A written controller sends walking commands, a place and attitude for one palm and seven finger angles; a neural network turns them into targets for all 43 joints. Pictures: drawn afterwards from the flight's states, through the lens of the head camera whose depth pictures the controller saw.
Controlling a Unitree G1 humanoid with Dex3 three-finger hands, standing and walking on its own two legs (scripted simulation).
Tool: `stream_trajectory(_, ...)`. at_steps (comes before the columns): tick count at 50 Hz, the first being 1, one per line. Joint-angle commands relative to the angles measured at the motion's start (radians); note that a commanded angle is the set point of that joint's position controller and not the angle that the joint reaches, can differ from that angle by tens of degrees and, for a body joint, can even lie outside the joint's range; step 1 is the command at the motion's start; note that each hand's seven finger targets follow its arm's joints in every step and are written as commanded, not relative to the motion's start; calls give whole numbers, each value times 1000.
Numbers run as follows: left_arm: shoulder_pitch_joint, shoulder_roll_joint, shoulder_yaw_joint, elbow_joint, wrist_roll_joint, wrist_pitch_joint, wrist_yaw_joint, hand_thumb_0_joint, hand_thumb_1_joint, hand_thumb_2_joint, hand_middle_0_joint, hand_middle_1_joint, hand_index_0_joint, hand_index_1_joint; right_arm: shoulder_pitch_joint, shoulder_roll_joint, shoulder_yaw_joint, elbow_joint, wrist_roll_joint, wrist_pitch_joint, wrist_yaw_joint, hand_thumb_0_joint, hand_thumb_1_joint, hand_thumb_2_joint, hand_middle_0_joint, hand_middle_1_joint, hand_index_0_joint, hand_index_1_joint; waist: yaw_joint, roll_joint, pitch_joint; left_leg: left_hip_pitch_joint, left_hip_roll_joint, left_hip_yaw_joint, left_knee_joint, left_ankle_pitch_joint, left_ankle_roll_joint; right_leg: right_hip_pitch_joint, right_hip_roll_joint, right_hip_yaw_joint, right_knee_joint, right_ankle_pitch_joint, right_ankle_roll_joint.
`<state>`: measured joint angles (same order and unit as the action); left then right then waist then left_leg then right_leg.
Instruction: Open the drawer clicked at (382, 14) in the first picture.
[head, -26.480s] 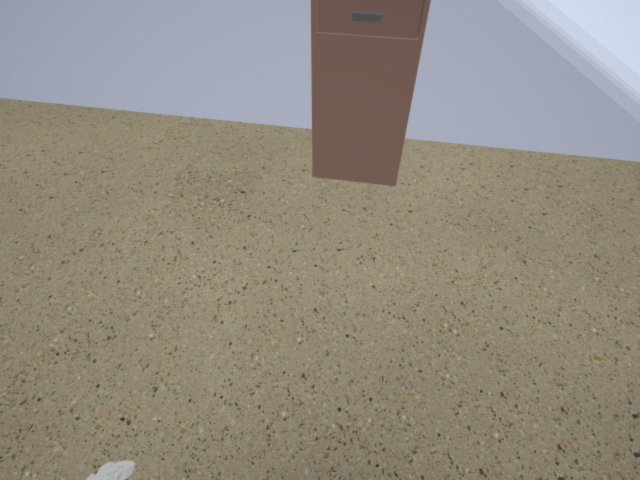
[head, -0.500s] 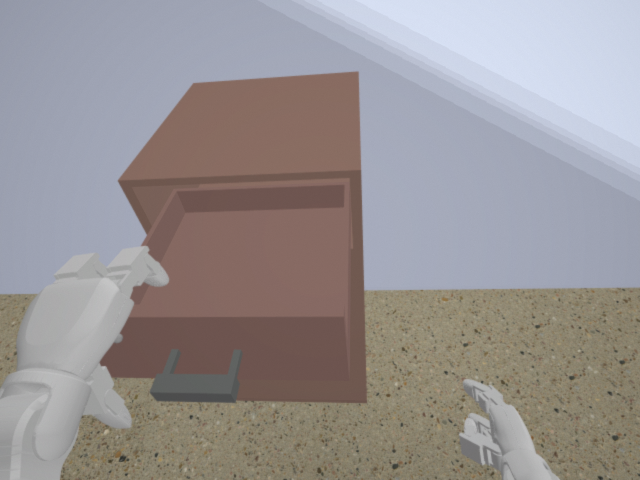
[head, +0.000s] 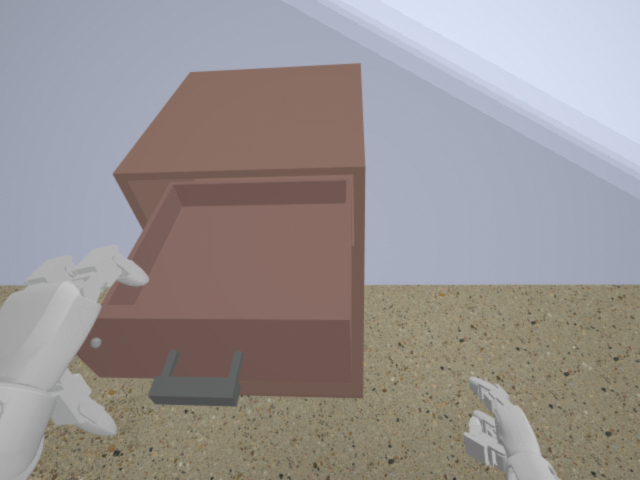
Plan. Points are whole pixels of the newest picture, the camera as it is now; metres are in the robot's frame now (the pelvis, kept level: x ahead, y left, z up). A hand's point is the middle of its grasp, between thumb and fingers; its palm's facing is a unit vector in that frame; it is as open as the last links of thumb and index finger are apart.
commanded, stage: draw the hand back to the body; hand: left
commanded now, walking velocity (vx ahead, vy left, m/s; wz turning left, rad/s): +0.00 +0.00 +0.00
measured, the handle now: (200, 374) +0.23 +0.21 +0.02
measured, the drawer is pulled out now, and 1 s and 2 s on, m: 0.28 0.28 0.28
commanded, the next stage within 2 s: step back with the hand held close in 0.96 s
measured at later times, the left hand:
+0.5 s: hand (129, 296) +0.22 +0.22 +0.19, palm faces +0.38 -0.82 -0.43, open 11.0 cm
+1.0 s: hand (124, 304) +0.21 +0.22 +0.19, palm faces +0.43 -0.81 -0.40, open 7.5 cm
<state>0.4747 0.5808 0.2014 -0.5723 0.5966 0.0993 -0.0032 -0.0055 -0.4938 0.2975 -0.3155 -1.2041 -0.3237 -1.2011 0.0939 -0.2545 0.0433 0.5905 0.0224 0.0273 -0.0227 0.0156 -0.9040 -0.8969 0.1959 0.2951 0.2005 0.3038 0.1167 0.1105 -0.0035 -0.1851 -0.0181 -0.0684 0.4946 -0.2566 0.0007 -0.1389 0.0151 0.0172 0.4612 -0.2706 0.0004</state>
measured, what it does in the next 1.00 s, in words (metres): stands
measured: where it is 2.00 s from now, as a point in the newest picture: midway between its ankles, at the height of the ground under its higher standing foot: outside the picture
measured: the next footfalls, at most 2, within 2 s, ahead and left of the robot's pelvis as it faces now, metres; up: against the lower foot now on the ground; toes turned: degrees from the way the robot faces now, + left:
none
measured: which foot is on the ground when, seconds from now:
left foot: down 0.00-1.00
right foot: down 0.00-1.00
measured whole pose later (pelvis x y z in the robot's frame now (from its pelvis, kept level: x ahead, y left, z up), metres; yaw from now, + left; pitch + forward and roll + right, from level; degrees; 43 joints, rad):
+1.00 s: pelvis +0.02 -0.02 +0.00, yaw +0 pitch -3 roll +0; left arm 0.51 0.34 0.33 -0.54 -0.07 -0.10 0.11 0.01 0.85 0.88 -0.21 -0.33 -0.22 -0.33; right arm 0.17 -0.20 0.02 0.62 0.01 -0.10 -0.07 0.02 -0.90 -0.90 0.20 0.30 0.20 0.30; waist 0.06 0.07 -0.01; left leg -0.14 0.00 -0.07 0.46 -0.28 -0.02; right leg -0.10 0.03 0.01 0.43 -0.29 -0.02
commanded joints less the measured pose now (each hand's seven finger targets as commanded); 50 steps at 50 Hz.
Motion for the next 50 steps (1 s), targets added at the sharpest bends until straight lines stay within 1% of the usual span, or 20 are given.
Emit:
stream_trajectory(1,-21,-67,176,-110,-573,-168,99,0,-395,345,-292,-1133,-292,-1133,-135,-33,-23,-173,-6,-173,-33,0,-900,-900,200,300,200,300,-66,-136,23,91,46,36,-78,82,18,-66,5,-59,-92,79,-26)
stream_trajectory(2,-19,-64,206,-156,-620,-192,107,0,-360,360,-290,-1110,-290,-1110,-96,-37,-30,-166,-9,-173,-45,0,-900,-900,200,300,200,300,-63,-154,-34,101,45,41,-88,98,17,-34,-9,-72,-103,82,-20)
stream_trajectory(5,-99,-12,251,-282,-644,-254,139,0,-255,405,-282,-1043,-282,-1043,-87,-37,-32,-168,-18,-215,-68,0,-900,-900,200,300,200,300,-48,-87,-114,119,39,51,-86,146,15,12,-26,-52,-92,134,-15)
stream_trajectory(6,-96,-3,261,-281,-646,-258,147,0,-220,420,-280,-1020,-280,-1020,-92,-39,-27,-152,-21,-228,-72,0,-900,-900,200,300,200,300,-42,8,-95,107,38,50,-91,140,7,11,-25,-45,-94,123,-22)
stream_trajectory(7,-80,-56,214,-275,-645,-267,146,0,-185,435,-277,-997,-277,-997,-74,-27,-23,-149,-22,-234,-70,0,-900,-900,200,300,200,300,-51,46,-69,101,34,50,-96,143,4,-1,-26,-51,-96,125,-27)
stream_trajectory(8,-74,-64,205,-276,-648,-268,147,0,-150,450,-275,-975,-275,-975,-70,-27,-22,-148,-20,-241,-66,0,-900,-900,200,300,200,300,-50,67,-51,91,40,45,-103,159,0,0,-29,-53,-91,137,-30)
stream_trajectory(11,-77,-68,210,-246,-649,-271,144,0,-45,495,-268,-908,-268,-908,-70,-34,-27,-131,-23,-248,-58,0,-900,-900,200,300,200,300,-48,45,-9,69,42,39,-106,203,-5,5,-22,-60,-96,172,-35)
stream_trajectory(15,-38,-83,213,-208,-660,-272,131,0,95,555,-257,-817,-257,-817,-60,-37,-40,-132,-19,-231,-50,0,-900,-900,200,300,200,300,-49,-50,-44,76,48,49,-92,278,1,30,-25,-62,-76,261,-27)
stream_trajectory(16,-23,-85,218,-195,-661,-272,129,0,130,570,-255,-795,-255,-795,-70,-37,-44,-127,-21,-229,-51,0,-900,-900,200,300,200,300,-47,-31,-53,83,47,54,-87,295,1,37,-26,-59,-80,283,-29)
stream_trajectory(20,9,-74,236,-217,-665,-278,124,0,270,630,-245,-705,-245,-705,-67,-35,-53,-135,-16,-213,-46,0,-900,-900,200,300,200,300,-45,-80,-107,96,47,62,-72,353,3,54,-31,-63,-64,354,-20)
stream_trajectory(21,14,-71,243,-215,-666,-275,124,0,305,645,-242,-683,-242,-683,-76,-36,-55,-133,-15,-211,-47,0,-900,-900,200,300,200,300,-45,-48,-110,100,45,67,-69,357,2,55,-30,-59,-71,362,-22)
stream_trajectory(24,21,-68,252,-204,-668,-275,126,0,410,690,-235,-615,-235,-615,-65,-35,-59,-131,-11,-200,-50,0,-900,-900,200,300,200,300,-49,-89,-113,100,45,68,-65,353,4,44,-29,-65,-69,363,-16)
stream_trajectory(27,-1,-68,250,-195,-668,-271,129,0,515,735,-228,-548,-228,-548,-68,-35,-59,-128,-9,-196,-56,0,-900,-900,200,300,200,300,-57,-57,-88,103,42,71,-67,305,4,16,-30,-61,-82,324,-14)
stream_trajectory(29,-8,-67,250,-191,-668,-270,131,0,585,765,-223,-502,-223,-502,-64,-38,-61,-132,-8,-191,-59,0,-900,-900,200,300,200,300,-57,-77,-90,104,42,70,-66,300,7,13,-29,-61,-81,319,-13)
stream_trajectory(31,-30,-64,251,-186,-667,-269,131,0,655,795,-218,-458,-218,-458,-69,-38,-60,-129,-6,-191,-60,0,-900,-900,200,300,200,300,-58,-41,-75,104,38,72,-69,288,5,5,-30,-59,-91,305,-15)
stream_trajectory(35,-34,-68,245,-173,-671,-265,131,0,795,855,-207,-367,-207,-367,-69,-37,-57,-136,-9,-187,-60,0,-900,-900,200,300,200,300,-57,-81,-79,103,38,64,-69,275,11,4,-31,-59,-87,296,-12)
stream_trajectory(38,-39,-71,237,-172,-672,-265,130,0,900,900,-200,-300,-200,-300,-71,-37,-57,-137,-8,-187,-59,0,-900,-900,200,300,200,300,-57,-75,-79,103,37,64,-72,266,10,4,-32,-57,-89,288,-11)
stream_trajectory(41,-49,-63,242,-181,-670,-266,130,0,900,900,-200,-300,-200,-300,-76,-37,-56,-135,-9,-190,-58,0,-900,-900,200,300,200,300,-55,-42,-70,101,33,66,-71,256,7,2,-32,-53,-99,278,-15)
stream_trajectory(45,-39,-59,252,-173,-673,-265,130,0,900,900,-200,-300,-200,-300,-76,-34,-56,-141,-9,-187,-58,0,-900,-900,200,300,200,300,-53,-78,-80,101,35,65,-70,259,11,8,-32,-52,-93,288,-11)
stream_trajectory(50,-43,-68,243,-165,-674,-268,127,0,900,900,-200,-300,-200,-300,-75,-33,-56,-139,-7,-186,-56,0,-900,-900,200,300,200,300,-56,-63,-67,101,35,65,-72,234,11,-5,-32,-52,-102,256,-11)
